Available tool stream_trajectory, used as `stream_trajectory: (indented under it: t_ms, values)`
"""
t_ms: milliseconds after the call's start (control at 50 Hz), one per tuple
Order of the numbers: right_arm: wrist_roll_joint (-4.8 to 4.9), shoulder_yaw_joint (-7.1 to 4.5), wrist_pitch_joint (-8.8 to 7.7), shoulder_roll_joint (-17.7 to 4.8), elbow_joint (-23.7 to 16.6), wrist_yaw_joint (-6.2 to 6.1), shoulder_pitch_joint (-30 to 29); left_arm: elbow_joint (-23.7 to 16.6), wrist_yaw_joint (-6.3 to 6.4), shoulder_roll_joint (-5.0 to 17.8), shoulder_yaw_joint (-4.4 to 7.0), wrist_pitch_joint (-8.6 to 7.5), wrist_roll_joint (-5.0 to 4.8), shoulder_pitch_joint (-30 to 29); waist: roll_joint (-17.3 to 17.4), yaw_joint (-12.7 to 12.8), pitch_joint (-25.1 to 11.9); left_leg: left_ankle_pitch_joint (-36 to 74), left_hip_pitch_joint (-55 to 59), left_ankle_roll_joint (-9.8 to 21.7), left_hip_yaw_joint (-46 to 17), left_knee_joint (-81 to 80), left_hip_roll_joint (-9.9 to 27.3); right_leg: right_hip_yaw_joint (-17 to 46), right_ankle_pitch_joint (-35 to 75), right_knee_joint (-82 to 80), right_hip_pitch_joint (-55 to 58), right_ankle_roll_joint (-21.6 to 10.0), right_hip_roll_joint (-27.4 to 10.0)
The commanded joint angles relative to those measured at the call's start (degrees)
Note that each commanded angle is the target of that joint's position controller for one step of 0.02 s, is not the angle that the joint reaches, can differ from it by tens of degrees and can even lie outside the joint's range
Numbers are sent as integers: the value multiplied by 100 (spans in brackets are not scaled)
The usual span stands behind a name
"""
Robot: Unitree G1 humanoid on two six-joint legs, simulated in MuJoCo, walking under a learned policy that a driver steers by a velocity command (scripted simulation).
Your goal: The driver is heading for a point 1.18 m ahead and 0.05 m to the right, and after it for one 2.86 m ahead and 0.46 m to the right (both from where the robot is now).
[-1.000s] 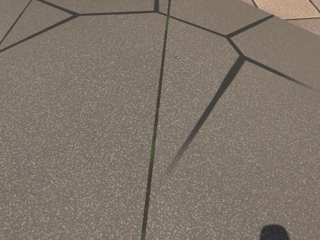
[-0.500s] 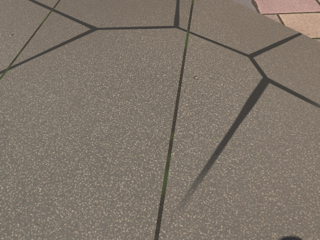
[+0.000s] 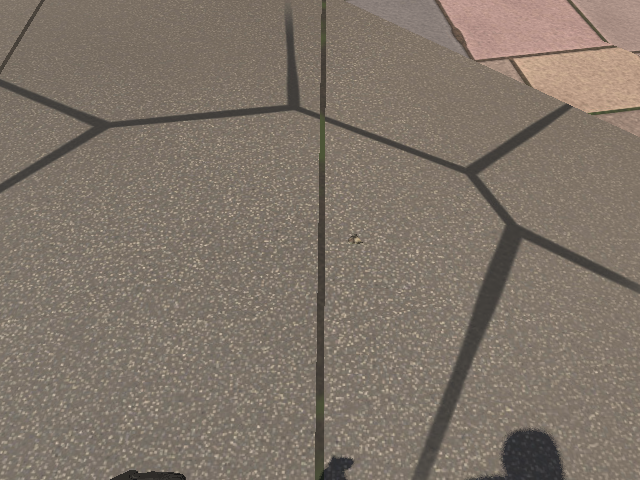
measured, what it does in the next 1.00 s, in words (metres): walks ahead: right foot, then left foot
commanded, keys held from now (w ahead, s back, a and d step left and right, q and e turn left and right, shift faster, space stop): w+shift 0.96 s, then w+e+shift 0.02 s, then e+shift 0.02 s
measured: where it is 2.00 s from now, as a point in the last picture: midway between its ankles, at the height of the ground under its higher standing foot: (298, 178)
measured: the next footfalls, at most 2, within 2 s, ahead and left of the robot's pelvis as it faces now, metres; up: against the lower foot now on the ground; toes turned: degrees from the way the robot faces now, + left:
right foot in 0.14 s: +0.36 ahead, -0.08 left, +0.00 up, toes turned -3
left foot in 0.60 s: +0.81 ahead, +0.09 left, +0.00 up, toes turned +4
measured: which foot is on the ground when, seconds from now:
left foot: down 0.00-0.16, up 0.18-0.58, down 0.60-1.00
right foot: up 0.00-0.12, down 0.14-0.62, up 0.64-1.00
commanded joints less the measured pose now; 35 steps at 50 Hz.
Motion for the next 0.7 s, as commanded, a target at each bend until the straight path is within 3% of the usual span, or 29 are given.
stream_trajectory:
  t_ms: [20, 60, 80, 100, 120, 140, 160, 180, 200, 220, 240, 280, 320, 380, 420, 460, 480, 500, 540, 560, 580, 600, 620, 640, 660, 680, 700]
  values:
    - [40, -71, -159, -832, -333, -76, -80, -457, -14, 169, -68, -66, -77, -700, 262, 198, 956, 3797, -1174, 256, -424, -918, 1478, -389, 592, -1043, 1244, -145, 355]
    - [-32, -66, -102, -994, -264, -132, 47, -475, 61, 374, -12, -81, -48, -714, 403, 259, 615, 5957, -99, 153, -261, -298, 1549, -631, 74, -1364, 1463, -293, 810]
    - [-106, -95, -42, -1150, -245, -191, 51, -432, 106, 501, 33, -75, -50, -453, 627, 426, 294, 6953, 280, 110, -255, 271, 1638, -668, -400, -1379, 1774, -346, 1051]
    - [-195, -130, 39, -1295, -210, -256, -1, -271, 162, 697, 111, -78, -53, 274, 809, 816, -147, 7568, 418, 82, -265, 1269, 1751, -531, -776, -1401, 2484, -444, 1195]
    - [-263, -177, 129, -1437, -231, -304, -192, 72, 250, 914, 224, -71, -68, 1411, 922, 1336, -746, 7541, 273, 106, -221, 2624, 1792, -407, -1137, -1461, 3558, -547, 1240]
    - [-270, -189, 165, -1400, -313, -308, -487, 390, 357, 1170, 353, -46, 10, 2521, 836, 1867, -1213, 6395, -655, 142, -137, 4275, 1616, -55, -1595, -1481, 4933, -702, 840]
    - [-166, -38, 117, -628, -548, -195, -328, 472, 444, 1663, 502, -23, 180, 3072, -318, 1619, -1791, 2440, -2601, 134, -123, 6620, 906, 1883, -3233, -1329, 6485, -1046, -688]
    - [177, 11, 4, -389, -674, -85, 180, 501, 318, 1613, 538, -24, 177, 2820, -1457, 1067, -2364, -1086, -4434, 68, -892, 8091, 91, 5078, -4124, -2557, 7397, -1709, -1625]
    - [109, -56, -17, -820, -853, -156, -681, 508, 246, 1183, 496, -52, 69, 2263, -537, 1025, -1401, -397, -5020, 255, -1051, 7906, 629, 4432, -4101, -2938, 6689, -1383, -1217]
    - [68, -58, -36, -826, -997, -140, -1195, 561, 217, 823, 415, -113, 25, 1978, 14, 910, -700, 34, -4987, 266, -978, 7521, 831, 3544, -3419, -3093, 5708, -1236, -1067]
    - [-11, -26, -8, -683, -1027, -106, -1371, 623, 207, 565, 354, -157, 73, 1803, 458, 668, -307, 128, -4734, 253, -998, 7163, 1022, 2970, -2914, -3253, 4896, -1067, -840]
    - [-227, 45, 172, -379, -1090, 33, -1272, 810, 263, 306, 236, -233, 29, 1840, 271, 230, 50, 104, -4298, 97, -1004, 6696, 1261, 2254, -2718, -3551, 3776, -844, -472]
    - [-293, 89, 284, -278, -1276, 135, -1600, 936, 274, 431, 238, -330, -99, 1993, 105, 115, 417, 190, -4630, -86, -841, 6307, 1474, 1822, -2570, -3914, 3385, -818, -332]
    - [-273, 129, 298, -459, -1728, 185, -2731, 945, 212, 568, 236, -404, -140, 2217, 128, 301, 827, 1252, -4920, -227, -317, 4960, 1514, 959, -1309, -4299, 3124, -725, 127]
    - [-214, 216, 228, -402, -1943, 248, -3266, 950, 198, 618, 231, -472, -207, 2343, 101, 398, 952, 2205, -4109, -188, -37, 3547, 1390, 555, -190, -4430, 2812, -578, 261]
    - [-106, 227, 257, -431, -1942, 259, -3529, 1043, 211, 776, 231, -497, -262, 2651, 82, 598, 720, 2779, -3636, -61, 302, 3062, 1027, 397, 767, -4776, 3427, -463, 252]
    - [-108, 248, 226, -449, -2060, 247, -3653, 1059, 234, 941, 241, -510, -248, 2741, -175, 568, 893, 2840, -3681, 13, 208, 2634, 1093, 372, 1413, -4626, 3753, -423, 16]
    - [-127, 222, 211, -590, -2078, 213, -3761, 1132, 257, 972, 235, -486, -226, 2854, -144, 594, 847, 2702, -3724, 96, 332, 2428, 938, 280, 2399, -4452, 4358, -372, -66]
    - [-190, 127, 204, -824, -2025, 124, -3540, 1163, 341, 1197, 258, -382, -108, 2921, -386, 407, 354, 1906, -3388, 210, 468, 2253, 494, 176, 4154, -3630, 5301, -306, -210]
    - [-192, 46, 203, -1019, -1877, 75, -2857, 1185, 411, 1335, 282, -301, -13, 2869, -572, 27, -89, 1534, -2722, 304, 340, 2252, 331, 171, 4847, -2695, 5486, -266, -334]
    - [-174, -71, 216, -1228, -1508, -11, -1678, 1168, 478, 1481, 328, -203, 53, 2688, -677, -527, -717, 1157, -1612, 391, 226, 2289, 233, 130, 4956, -1352, 5346, -233, -370]
    - [-216, -201, 253, -1475, -1148, -121, -489, 1100, 506, 1459, 337, -148, 81, 2430, -607, -1101, -1211, 736, -346, 501, -47, 2299, 554, 56, 3979, 320, 4578, -207, -172]
    - [-288, -338, 279, -1991, -983, -219, 294, 917, 454, 797, 217, -182, 126, 2474, 489, -1032, -1791, -412, 856, 487, -1534, 2604, 1917, 136, -5, 2595, 3240, -286, 401]
    - [-384, -404, 277, -2121, -1003, -120, -145, 757, 312, 212, 87, -285, -394, 3516, 2273, -67, -2615, -1596, 2188, 1296, -5195, 1098, 3078, 907, -3393, 4405, 1075, -95, 1326]
    - [-281, -384, 276, -1583, -1101, -35, -813, 691, 391, 752, 148, -288, -291, 2698, 884, -136, -1716, -1805, 1538, 1086, -4720, 669, 2675, 994, -2727, 4296, 429, -274, 759]
    - [-229, -296, 209, -1195, -1058, -10, -1135, 532, 379, 826, 171, -296, -246, 1967, 260, -106, -847, -999, 507, 972, -3641, 632, 2462, 870, -2181, 3895, 392, -252, 560]
    - [-268, -242, 161, -935, -952, 17, -1253, 478, 354, 673, 133, -280, -170, 1779, -206, 118, -428, -363, -298, 852, -3004, 513, 2232, 885, -2053, 3533, 621, -240, 381]
Keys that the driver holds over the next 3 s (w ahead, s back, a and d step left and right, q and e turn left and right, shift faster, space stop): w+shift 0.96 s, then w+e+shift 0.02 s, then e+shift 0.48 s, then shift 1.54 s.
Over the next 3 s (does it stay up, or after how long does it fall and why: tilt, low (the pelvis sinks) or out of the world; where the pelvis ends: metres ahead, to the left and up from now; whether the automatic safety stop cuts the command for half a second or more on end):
stays up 1.35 0.02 0.00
